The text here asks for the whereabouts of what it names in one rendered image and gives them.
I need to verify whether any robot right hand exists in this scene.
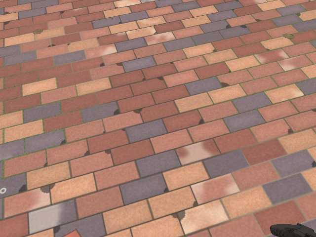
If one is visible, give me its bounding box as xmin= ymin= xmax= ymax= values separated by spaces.
xmin=270 ymin=223 xmax=316 ymax=237

